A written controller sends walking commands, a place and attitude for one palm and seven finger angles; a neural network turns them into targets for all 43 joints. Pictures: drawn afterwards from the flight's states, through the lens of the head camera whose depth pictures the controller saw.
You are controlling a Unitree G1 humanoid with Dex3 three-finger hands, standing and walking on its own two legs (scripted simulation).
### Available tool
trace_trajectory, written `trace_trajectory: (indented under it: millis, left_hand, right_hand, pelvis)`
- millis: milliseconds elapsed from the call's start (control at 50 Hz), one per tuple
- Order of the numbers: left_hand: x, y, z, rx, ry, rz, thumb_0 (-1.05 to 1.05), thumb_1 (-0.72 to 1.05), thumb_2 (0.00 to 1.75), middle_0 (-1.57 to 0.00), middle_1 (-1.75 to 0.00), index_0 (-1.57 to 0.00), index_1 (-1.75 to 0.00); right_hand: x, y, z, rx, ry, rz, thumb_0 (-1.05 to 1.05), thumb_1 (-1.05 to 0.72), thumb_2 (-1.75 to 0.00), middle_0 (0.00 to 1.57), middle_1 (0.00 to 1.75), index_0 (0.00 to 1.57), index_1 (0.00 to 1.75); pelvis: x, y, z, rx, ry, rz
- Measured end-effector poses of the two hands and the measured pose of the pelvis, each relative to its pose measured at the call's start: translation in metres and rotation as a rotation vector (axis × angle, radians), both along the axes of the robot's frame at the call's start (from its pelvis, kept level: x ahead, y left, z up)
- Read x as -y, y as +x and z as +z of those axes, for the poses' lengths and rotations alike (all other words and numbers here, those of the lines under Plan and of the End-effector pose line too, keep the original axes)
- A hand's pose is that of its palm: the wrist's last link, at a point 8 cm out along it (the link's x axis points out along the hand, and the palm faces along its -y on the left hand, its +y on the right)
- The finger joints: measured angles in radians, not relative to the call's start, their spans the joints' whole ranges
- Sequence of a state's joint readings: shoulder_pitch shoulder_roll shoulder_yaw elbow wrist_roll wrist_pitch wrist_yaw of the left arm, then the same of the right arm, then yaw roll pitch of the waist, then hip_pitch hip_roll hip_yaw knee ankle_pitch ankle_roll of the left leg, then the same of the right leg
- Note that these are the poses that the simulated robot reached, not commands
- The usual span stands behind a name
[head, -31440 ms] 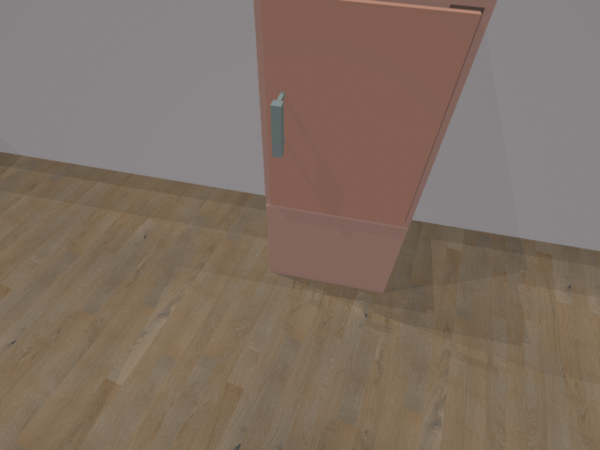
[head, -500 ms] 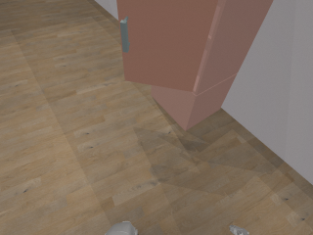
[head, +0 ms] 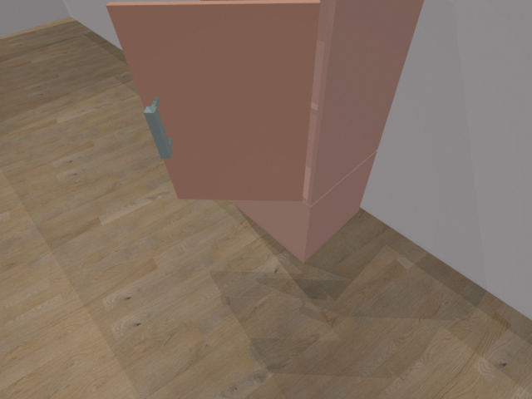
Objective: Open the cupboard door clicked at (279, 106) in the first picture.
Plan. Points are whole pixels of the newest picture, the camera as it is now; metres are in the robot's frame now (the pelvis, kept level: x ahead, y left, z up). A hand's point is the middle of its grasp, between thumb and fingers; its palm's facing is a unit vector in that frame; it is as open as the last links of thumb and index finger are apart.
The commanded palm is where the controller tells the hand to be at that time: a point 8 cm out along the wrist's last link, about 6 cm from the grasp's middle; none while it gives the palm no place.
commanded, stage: take the last steps up to it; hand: left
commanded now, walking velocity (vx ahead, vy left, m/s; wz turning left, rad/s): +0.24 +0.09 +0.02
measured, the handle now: (161, 128) +0.72 +0.30 -0.03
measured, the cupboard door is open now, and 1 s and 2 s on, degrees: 43 43 43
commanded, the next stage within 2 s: come to a stop and stand still in 0.22 s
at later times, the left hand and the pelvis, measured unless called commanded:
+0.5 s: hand out of the picture +0.14 +0.26 -0.19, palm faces +0.07 -0.99 -0.14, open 7.4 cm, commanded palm none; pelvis +0.15 +0.09 +0.00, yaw -1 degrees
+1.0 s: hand (160, 350) +0.23 +0.22 -0.17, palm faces -0.06 -0.97 -0.21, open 7.4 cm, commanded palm none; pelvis +0.16 +0.04 -0.01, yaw -2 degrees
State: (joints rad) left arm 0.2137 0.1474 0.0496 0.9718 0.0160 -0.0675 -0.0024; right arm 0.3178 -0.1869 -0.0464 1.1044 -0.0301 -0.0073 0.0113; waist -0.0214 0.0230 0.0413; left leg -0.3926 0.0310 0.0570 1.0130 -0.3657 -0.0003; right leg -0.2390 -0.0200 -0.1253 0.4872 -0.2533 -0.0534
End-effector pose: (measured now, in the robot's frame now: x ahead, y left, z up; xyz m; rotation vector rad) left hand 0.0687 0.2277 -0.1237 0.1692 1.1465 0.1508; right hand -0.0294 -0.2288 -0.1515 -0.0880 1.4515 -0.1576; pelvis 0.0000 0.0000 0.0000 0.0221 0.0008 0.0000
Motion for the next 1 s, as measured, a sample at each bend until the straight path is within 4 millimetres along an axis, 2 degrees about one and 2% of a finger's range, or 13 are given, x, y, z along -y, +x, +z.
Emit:
trace_trajectory:
  millis: [120,240,320,380,480,580,700,780,860,940,1000]
  left_hand:
    - [-0.014,-0.022,-0.003,-0.158,-0.008,0.061,-0.01,0.94,0.89,-0.2,-0.3,-0.2,-0.3]
    - [-0.027,-0.04,-0.018,-0.31,-0.068,0.127,0.0,0.92,0.89,-0.2,-0.3,-0.2,-0.3]
    - [-0.045,-0.035,-0.04,-0.389,-0.109,0.149,0.0,0.91,0.89,-0.2,-0.3,-0.2,-0.3]
    - [-0.062,-0.011,-0.047,-0.398,-0.105,0.125,0.0,0.91,0.89,-0.2,-0.3,-0.2,-0.3]
    - [-0.083,0.056,-0.042,-0.295,-0.087,0.094,0.0,0.91,0.89,-0.2,-0.3,-0.19,-0.3]
    - [-0.099,0.113,-0.034,-0.206,-0.067,0.04,0.0,0.91,0.89,-0.2,-0.3,-0.19,-0.3]
    - [-0.107,0.158,-0.025,-0.139,-0.032,-0.013,0.0,0.91,0.9,-0.2,-0.3,-0.19,-0.3]
    - [-0.099,0.175,-0.019,-0.109,-0.014,-0.046,0.0,0.91,0.9,-0.19,-0.3,-0.19,-0.3]
    - [-0.081,0.183,-0.015,-0.08,-0.002,-0.062,0.0,0.91,0.9,-0.19,-0.3,-0.19,-0.3]
    - [-0.06,0.174,-0.018,-0.078,0.019,-0.069,0.0,0.91,0.9,-0.2,-0.3,-0.19,-0.3]
    - [-0.043,0.162,-0.019,-0.112,0.006,-0.074,0.0,0.9,0.89,-0.2,-0.3,-0.19,-0.3]
  right_hand:
    - [-0.007,0.088,0.015,0.101,-0.019,0.033,0.01,-0.91,-0.9,0.19,0.3,0.2,0.3]
    - [-0.036,0.189,0.021,0.214,-0.034,0.113,0.01,-0.91,-0.9,0.19,0.3,0.2,0.3]
    - [-0.062,0.251,0.017,0.317,-0.073,0.158,0.01,-0.91,-0.9,0.19,0.3,0.2,0.3]
    - [-0.079,0.27,0.019,0.347,-0.094,0.152,0.01,-0.91,-0.9,0.19,0.3,0.2,0.3]
    - [-0.101,0.269,0.026,0.294,-0.102,0.128,0.0,-0.92,-0.9,0.2,0.3,0.2,0.3]
    - [-0.093,0.262,0.033,0.249,-0.141,0.077,-0.01,-0.94,-0.9,0.2,0.3,0.21,0.3]
    - [-0.074,0.232,0.038,0.18,-0.176,0.015,0.0,-0.92,-0.9,0.2,0.3,0.21,0.3]
    - [-0.06,0.204,0.035,0.121,-0.173,-0.022,0.0,-0.91,-0.9,0.2,0.3,0.21,0.3]
    - [-0.047,0.173,0.025,0.059,-0.143,-0.053,0.01,-0.91,-0.9,0.2,0.3,0.2,0.3]
    - [-0.034,0.151,0.009,0.003,-0.099,-0.084,0.01,-0.91,-0.9,0.2,0.3,0.2,0.3]
    - [-0.033,0.144,0.004,-0.012,-0.071,-0.086,0.01,-0.91,-0.9,0.2,0.3,0.2,0.3]
  pelvis:
    - [-0.009,0.042,0.009,-0.01,-0.006,0.002]
    - [-0.037,0.087,0.003,0.001,-0.024,0.01]
    - [-0.065,0.121,-0.015,0.008,-0.046,0.003]
    - [-0.078,0.134,-0.017,0.021,-0.031,-0.01]
    - [-0.091,0.148,-0.006,0.014,-0.039,-0.015]
    - [-0.097,0.154,0.0,-0.006,-0.061,-0.036]
    - [-0.091,0.158,0.005,-0.023,-0.084,-0.047]
    - [-0.082,0.158,0.005,-0.031,-0.084,-0.045]
    - [-0.067,0.156,0.002,-0.037,-0.064,-0.035]
    - [-0.048,0.153,-0.006,-0.033,-0.019,-0.041]
    - [-0.042,0.156,-0.006,-0.02,-0.025,-0.033]
